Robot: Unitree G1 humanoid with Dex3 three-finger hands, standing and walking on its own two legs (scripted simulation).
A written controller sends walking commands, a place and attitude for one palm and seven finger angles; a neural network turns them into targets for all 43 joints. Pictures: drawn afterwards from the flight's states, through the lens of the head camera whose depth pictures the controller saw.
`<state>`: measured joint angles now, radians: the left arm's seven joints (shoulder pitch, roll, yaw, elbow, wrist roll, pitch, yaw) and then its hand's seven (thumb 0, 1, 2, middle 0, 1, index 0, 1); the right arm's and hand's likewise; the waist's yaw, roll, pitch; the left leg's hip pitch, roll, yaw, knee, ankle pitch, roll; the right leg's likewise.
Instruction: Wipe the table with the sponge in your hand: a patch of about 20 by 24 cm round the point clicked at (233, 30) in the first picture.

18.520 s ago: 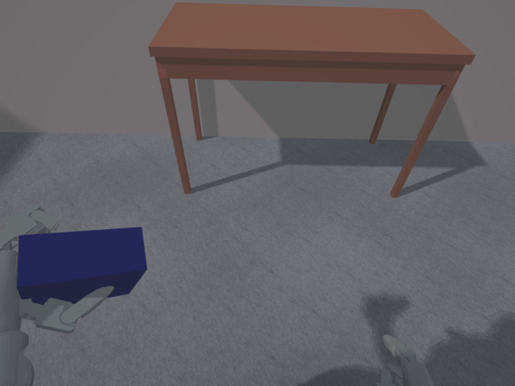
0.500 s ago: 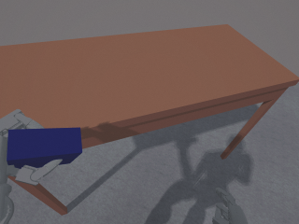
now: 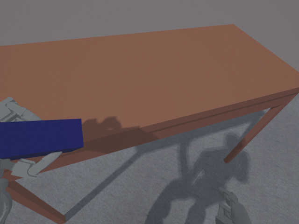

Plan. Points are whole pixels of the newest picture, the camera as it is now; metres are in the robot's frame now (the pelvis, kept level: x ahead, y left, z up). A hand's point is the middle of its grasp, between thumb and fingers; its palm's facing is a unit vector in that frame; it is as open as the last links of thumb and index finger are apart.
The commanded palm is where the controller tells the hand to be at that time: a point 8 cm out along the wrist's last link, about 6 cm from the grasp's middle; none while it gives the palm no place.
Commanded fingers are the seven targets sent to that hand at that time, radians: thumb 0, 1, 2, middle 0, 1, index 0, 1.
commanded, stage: shuffle to correct the standing spot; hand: left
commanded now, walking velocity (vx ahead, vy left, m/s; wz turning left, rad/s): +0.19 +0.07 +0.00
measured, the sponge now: (54, 139) +0.23 +0.22 +0.16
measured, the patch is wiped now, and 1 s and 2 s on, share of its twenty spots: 0.00 0.00 0.00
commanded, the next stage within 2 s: come to a stop and stand still in 0.60 s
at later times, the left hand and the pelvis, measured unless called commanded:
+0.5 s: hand (17, 120) +0.26 +0.29 +0.18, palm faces +0.48 -0.77 -0.41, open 9.2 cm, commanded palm +0.22 +0.30 +0.19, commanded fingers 0.00 0.10 1.30 -1.20 -1.60 -1.20 -1.60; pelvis +0.06 +0.02 -0.01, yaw +1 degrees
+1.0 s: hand (37, 90) +0.34 +0.29 +0.18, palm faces +0.40 -0.82 -0.41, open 9.1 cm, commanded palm +0.27 +0.33 +0.19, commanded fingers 0.00 0.10 1.30 -1.20 -1.60 -1.20 -1.60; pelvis +0.12 +0.04 +0.01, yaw +2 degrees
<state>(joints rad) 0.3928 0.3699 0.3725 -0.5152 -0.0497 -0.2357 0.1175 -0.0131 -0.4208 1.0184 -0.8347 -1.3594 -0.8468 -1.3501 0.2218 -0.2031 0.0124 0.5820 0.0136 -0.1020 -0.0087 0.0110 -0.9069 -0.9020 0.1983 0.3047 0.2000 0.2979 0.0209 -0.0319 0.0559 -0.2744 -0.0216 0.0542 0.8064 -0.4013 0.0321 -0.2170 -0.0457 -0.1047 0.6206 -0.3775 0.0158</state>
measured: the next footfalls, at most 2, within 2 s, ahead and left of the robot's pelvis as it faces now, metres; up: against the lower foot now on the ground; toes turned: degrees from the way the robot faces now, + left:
right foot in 0.38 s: +0.20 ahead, -0.03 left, +0.00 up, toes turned -6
left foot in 0.72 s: +0.18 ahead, +0.19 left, +0.00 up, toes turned +1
